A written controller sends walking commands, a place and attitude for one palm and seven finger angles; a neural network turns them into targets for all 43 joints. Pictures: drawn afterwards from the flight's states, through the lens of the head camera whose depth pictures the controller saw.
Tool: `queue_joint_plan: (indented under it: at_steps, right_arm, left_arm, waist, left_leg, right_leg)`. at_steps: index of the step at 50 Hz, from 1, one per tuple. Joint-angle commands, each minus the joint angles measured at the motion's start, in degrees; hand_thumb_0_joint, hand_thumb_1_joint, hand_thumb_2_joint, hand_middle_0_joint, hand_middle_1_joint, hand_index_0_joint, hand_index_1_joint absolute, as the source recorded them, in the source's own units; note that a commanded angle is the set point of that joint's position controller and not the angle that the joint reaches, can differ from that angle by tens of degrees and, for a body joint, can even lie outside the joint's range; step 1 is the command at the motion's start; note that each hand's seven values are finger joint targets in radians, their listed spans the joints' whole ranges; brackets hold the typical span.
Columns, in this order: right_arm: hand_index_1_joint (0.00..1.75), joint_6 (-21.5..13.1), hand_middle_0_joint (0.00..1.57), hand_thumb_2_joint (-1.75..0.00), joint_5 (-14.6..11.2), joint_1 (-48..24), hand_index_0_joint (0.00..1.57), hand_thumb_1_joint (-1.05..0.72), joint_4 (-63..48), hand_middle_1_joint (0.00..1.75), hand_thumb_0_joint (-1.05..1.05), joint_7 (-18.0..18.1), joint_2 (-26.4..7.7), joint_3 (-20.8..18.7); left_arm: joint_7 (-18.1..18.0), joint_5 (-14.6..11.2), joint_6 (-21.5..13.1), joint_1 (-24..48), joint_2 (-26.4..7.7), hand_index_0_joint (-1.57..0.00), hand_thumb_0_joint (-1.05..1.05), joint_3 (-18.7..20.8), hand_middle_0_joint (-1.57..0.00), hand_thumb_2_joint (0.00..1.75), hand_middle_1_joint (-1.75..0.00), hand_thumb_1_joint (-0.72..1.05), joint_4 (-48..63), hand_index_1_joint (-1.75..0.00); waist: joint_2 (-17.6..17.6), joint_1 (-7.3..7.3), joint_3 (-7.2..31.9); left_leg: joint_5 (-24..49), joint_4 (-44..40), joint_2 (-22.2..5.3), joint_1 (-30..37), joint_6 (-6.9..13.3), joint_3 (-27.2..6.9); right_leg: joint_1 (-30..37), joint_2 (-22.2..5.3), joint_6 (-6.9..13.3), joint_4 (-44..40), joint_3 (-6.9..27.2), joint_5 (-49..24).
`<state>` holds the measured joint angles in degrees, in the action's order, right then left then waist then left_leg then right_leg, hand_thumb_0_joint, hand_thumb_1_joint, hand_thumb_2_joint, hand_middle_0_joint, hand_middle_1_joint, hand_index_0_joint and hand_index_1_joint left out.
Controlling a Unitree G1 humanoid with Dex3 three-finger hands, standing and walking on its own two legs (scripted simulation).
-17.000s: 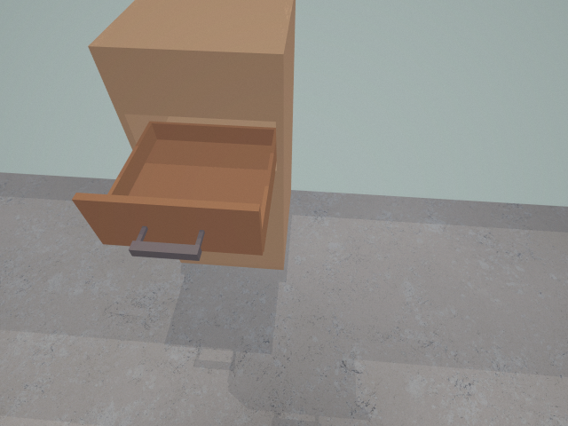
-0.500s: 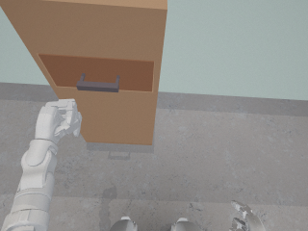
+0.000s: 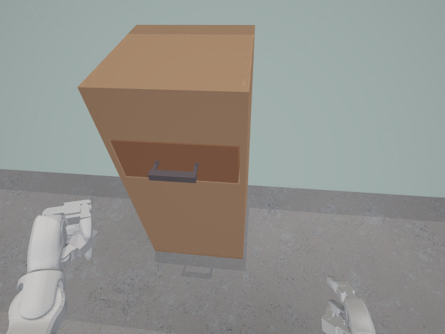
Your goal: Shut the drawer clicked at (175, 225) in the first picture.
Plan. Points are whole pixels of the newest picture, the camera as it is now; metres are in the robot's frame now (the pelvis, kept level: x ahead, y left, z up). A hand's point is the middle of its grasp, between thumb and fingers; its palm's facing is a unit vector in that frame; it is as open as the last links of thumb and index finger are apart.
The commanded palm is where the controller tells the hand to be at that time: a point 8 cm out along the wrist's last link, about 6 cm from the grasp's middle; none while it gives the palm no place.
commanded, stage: draw the hand back to the body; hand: left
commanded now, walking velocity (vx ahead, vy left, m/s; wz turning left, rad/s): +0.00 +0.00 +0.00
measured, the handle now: (174, 170) +0.59 +0.22 -0.12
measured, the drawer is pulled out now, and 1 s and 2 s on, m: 0.00 0.00 0.00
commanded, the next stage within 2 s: step back with the hand held close in 0.40 s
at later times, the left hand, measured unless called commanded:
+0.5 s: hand (60, 265) +0.17 +0.22 +0.16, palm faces +0.40 -0.83 -0.39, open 3.2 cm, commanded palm +0.12 +0.26 +0.18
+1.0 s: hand (30, 277) +0.15 +0.25 +0.16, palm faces +0.31 -0.80 -0.51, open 3.2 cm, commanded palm +0.09 +0.29 +0.18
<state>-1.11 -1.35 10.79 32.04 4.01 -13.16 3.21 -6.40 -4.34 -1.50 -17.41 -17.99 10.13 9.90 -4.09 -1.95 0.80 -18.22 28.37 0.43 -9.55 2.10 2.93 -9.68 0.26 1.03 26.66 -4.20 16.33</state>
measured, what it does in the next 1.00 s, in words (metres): shifts its weight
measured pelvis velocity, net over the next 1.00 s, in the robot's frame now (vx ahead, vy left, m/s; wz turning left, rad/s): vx -0.05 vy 0.01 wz -0.02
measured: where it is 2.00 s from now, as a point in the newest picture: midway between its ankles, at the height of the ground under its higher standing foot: outside the picture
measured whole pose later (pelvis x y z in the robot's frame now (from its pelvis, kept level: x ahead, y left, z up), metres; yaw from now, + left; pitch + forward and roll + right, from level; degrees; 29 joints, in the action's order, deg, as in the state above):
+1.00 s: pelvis -0.05 +0.01 +0.00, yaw -1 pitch +0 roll -1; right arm -0.7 -0.3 11.0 31.9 4.0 -13.3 -1.5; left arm -7.5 -2.5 -11.8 -36.6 -23.1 21.1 31.0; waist -1.7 0.2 -1.9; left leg -13.2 27.3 1.0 -14.7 3.4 4.8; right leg -15.5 -0.4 0.0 25.8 -2.5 10.7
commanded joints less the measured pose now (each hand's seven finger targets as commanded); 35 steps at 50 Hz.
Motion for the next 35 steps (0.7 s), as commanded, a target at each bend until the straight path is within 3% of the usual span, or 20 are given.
queue_joint_plan:
  at_steps: [1,3,9,11,12,14,15,20,24,26,27,29,30,32,35]
  right_arm:
    - [0.30,-4.45,0.20,-0.90,0.25,-6.33,0.20,-0.90,-8.35,0.30,0.00,0.04,-6.02,-2.97]
    - [0.30,-5.22,0.20,-0.90,0.40,-6.21,0.20,-0.90,-8.31,0.30,0.00,-0.16,-5.84,-3.16]
    - [0.30,-7.41,0.20,-0.90,0.59,-6.22,0.20,-0.90,-8.10,0.30,0.00,-0.42,-5.43,-3.71]
    - [0.30,-7.82,0.20,-0.90,0.50,-6.49,0.20,-0.90,-7.79,0.30,0.00,-0.21,-5.22,-3.85]
    - [0.30,-7.75,0.20,-0.90,0.44,-6.33,0.20,-0.90,-7.06,0.30,0.00,-0.22,-5.13,-3.82]
    - [0.30,-7.67,0.20,-0.90,0.41,-6.09,0.20,-0.90,-6.75,0.30,0.00,-0.11,-5.61,-4.15]
    - [0.30,-7.77,0.20,-0.90,0.31,-6.19,0.20,-0.90,-6.57,0.30,0.00,0.04,-5.71,-4.33]
    - [0.30,-8.70,0.20,-0.90,0.58,-6.64,0.20,-0.90,-6.66,0.30,0.00,0.60,-5.53,-4.28]
    - [0.30,-9.91,0.20,-0.90,0.75,-6.66,0.20,-0.90,-6.48,0.30,0.00,0.60,-5.09,-4.13]
    - [0.30,-10.07,0.20,-0.90,0.68,-6.84,0.20,-0.90,-6.15,0.30,0.00,0.57,-4.98,-4.04]
    - [0.30,-8.55,0.20,-0.90,0.68,-5.53,0.20,-0.90,-7.76,0.30,0.00,0.18,-6.83,-4.60]
    - [0.30,-6.80,0.20,-0.90,1.07,-4.92,0.20,-0.90,-6.21,0.30,0.00,-0.24,-5.80,-4.98]
    - [0.30,-6.41,0.20,-0.90,1.27,-5.48,0.20,-0.90,-6.75,0.30,0.00,-0.36,-6.16,-5.29]
    - [0.30,-5.40,0.20,-0.90,1.27,-5.42,0.20,-0.90,-7.05,0.30,0.00,-0.55,-6.51,-5.59]
    - [0.30,-4.15,0.20,-0.90,1.13,-6.18,0.20,-0.90,-7.89,0.30,0.00,-0.38,-6.55,-6.12]
  left_arm:
    - [-0.16,-0.34,-4.34,1.63,-10.49,-1.40,0.00,8.21,-1.40,0.90,-1.60,0.90,19.58,-1.60]
    - [-0.28,-0.26,-4.71,-1.29,-10.98,-1.40,0.00,9.44,-1.40,0.90,-1.60,0.90,23.53,-1.60]
    - [-0.43,-0.36,-6.29,-8.86,-12.09,-1.40,0.00,12.88,-1.40,0.90,-1.60,0.90,30.95,-1.60]
    - [-0.23,-0.55,-6.65,-11.78,-11.69,-1.40,0.00,13.62,-1.40,0.90,-1.60,0.90,31.09,-1.60]
    - [-0.09,-0.39,-6.59,-11.94,-10.01,-1.40,0.00,12.31,-1.40,0.90,-1.60,0.90,28.29,-1.60]
    - [-0.07,-0.34,-6.70,-10.25,-8.99,-1.40,0.00,11.51,-1.40,0.90,-1.60,0.90,26.39,-1.60]
    - [-0.05,-0.21,-6.87,-9.82,-8.66,-1.40,0.00,11.01,-1.40,0.90,-1.60,0.90,25.85,-1.60]
    - [-0.54,-0.02,-8.16,-8.27,-10.68,-1.40,0.00,12.26,-1.40,0.90,-1.60,0.90,27.82,-1.60]
    - [-0.99,0.17,-8.60,-8.96,-11.17,-1.40,0.00,12.89,-1.40,0.90,-1.60,0.90,29.49,-1.60]
    - [-0.86,0.12,-8.37,-9.05,-10.48,-1.40,0.00,12.41,-1.40,0.90,-1.60,0.90,28.16,-1.60]
    - [-1.32,0.33,-11.33,-0.99,-18.51,-1.40,0.00,21.38,-1.40,0.90,-1.60,0.90,33.42,-1.60]
    - [-0.64,1.01,-11.73,-10.94,-11.19,-1.40,0.00,16.24,-1.40,0.90,-1.60,0.90,24.97,-1.60]
    - [-0.50,1.05,-12.51,-11.13,-10.89,-1.40,0.00,15.86,-1.40,0.90,-1.60,0.90,26.73,-1.60]
    - [-0.47,1.14,-12.87,-14.84,-9.84,-1.40,0.00,14.86,-1.40,0.90,-1.60,0.90,26.19,-1.60]
    - [-0.87,1.02,-13.14,-17.18,-11.13,-1.40,0.00,16.10,-1.40,0.90,-1.60,0.90,27.49,-1.60]
  waist:
    - [0.97,-0.29,5.92]
    - [-0.44,-0.60,6.29]
    - [1.27,-1.28,4.88]
    - [1.77,-1.43,2.94]
    - [2.83,-0.88,0.05]
    - [4.37,-0.36,-1.76]
    - [3.36,-0.17,-3.06]
    - [2.29,-0.93,0.46]
    - [0.99,-1.36,2.29]
    - [1.05,-1.14,-0.03]
    - [3.76,1.04,-5.16]
    - [6.35,1.79,-3.26]
    - [3.58,1.64,-2.31]
    - [1.66,1.70,1.01]
    - [2.63,1.48,4.62]
  left_leg:
    - [20.40,-5.49,-2.11,3.36,-0.55,-2.78]
    - [22.24,-5.35,-2.12,4.35,-0.51,-2.60]
    - [20.46,-5.33,-1.90,4.36,-0.35,-2.09]
    - [19.04,-5.29,-2.11,4.24,-0.30,-1.97]
    - [17.13,-5.49,-2.13,3.39,-0.29,-1.91]
    - [13.15,-5.79,-2.13,2.93,0.00,-1.80]
    - [11.93,-5.78,-2.04,3.01,0.02,-1.70]
    - [10.32,-5.63,-1.74,3.84,0.35,-1.76]
    - [13.31,-5.63,-1.68,4.35,0.28,-1.77]
    - [12.40,-5.98,-1.85,3.73,-0.03,-1.91]
    - [7.03,-4.45,-2.60,-1.49,0.83,-2.97]
    - [7.03,-2.29,-2.50,0.40,0.65,-2.92]
    - [8.69,-3.31,-2.62,0.45,0.54,-2.75]
    - [11.46,-5.49,-3.58,0.50,0.69,-2.88]
    - [16.73,-6.59,-4.27,-0.52,0.72,-3.46]
  right_leg:
    - [5.28,-0.85,0.58,-4.51,2.56,-17.91]
    - [5.74,-0.96,0.47,-4.71,2.68,-19.25]
    - [5.83,-0.80,0.22,-5.66,2.88,-19.03]
    - [4.80,-0.69,0.24,-6.33,3.27,-18.11]
    - [3.19,-0.61,0.18,-6.76,3.22,-16.26]
    - [1.46,-0.76,-0.08,-8.04,3.56,-11.83]
    - [0.38,-0.69,0.04,-8.99,3.88,-10.08]
    - [2.07,-1.28,0.08,-9.18,4.76,-7.62]
    - [3.88,-1.41,0.21,-7.75,4.49,-11.99]
    - [2.88,-1.26,0.20,-8.28,4.51,-10.74]
    - [-2.96,-4.73,0.35,-12.24,12.47,-11.19]
    - [-4.16,-6.92,0.83,-13.02,13.03,-11.02]
    - [-3.47,-6.66,0.79,-12.12,11.81,-13.53]
    - [-0.86,-5.64,0.11,-9.17,9.39,-15.62]
    - [2.51,-4.68,-0.47,-5.91,7.04,-21.04]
